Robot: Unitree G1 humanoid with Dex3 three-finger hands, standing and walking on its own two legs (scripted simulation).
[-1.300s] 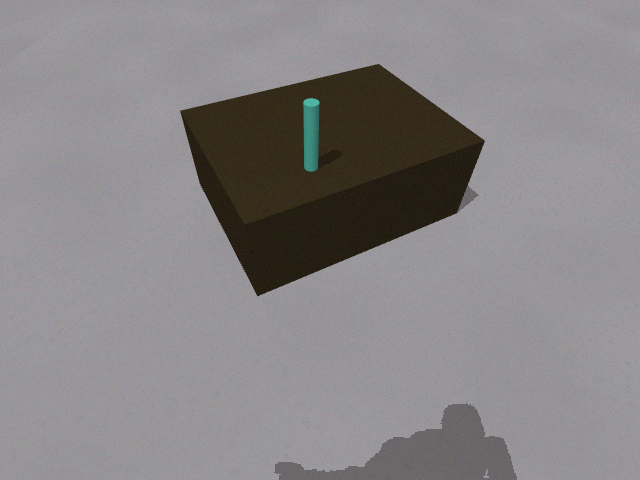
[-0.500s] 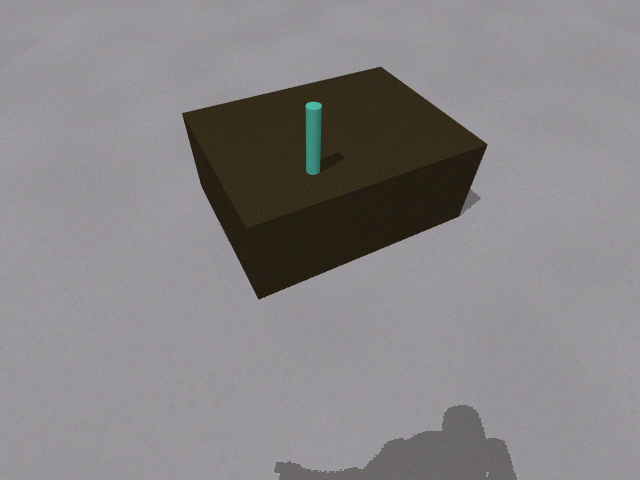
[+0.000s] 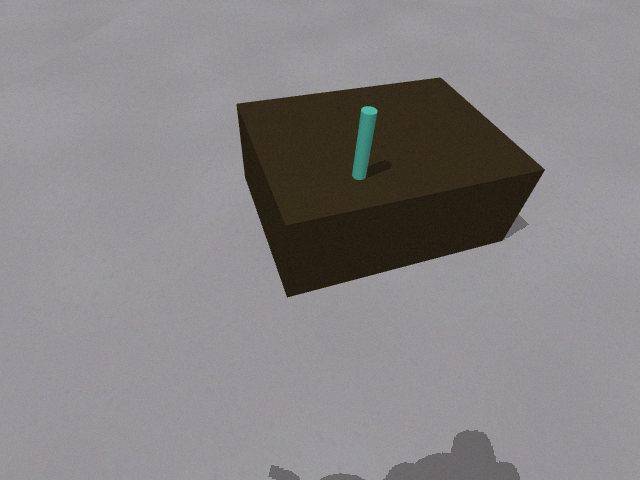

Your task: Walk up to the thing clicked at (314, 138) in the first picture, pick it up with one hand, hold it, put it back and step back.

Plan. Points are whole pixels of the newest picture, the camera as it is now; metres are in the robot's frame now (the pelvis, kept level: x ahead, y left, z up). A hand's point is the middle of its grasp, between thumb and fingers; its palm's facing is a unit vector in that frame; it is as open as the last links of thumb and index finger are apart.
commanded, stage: walk up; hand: right
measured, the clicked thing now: (363, 145) +1.13 -0.13 -0.26
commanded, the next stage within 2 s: none
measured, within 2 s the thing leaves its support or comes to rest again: neither
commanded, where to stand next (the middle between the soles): +0.62 -0.09 m, yaw +21 degrees
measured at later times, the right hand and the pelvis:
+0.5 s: hand (489, 433) +0.24 -0.25 -0.13, palm faces -0.17 +0.89 -0.42, open 7.4 cm; pelvis +0.17 +0.02 -0.01, yaw +9 degrees
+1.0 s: hand (473, 270) +0.54 -0.30 -0.14, palm faces -0.33 +0.83 -0.45, open 7.4 cm; pelvis +0.38 -0.05 -0.02, yaw +16 degrees
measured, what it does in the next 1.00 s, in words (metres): walks ahead, turning left: left foot, then right foot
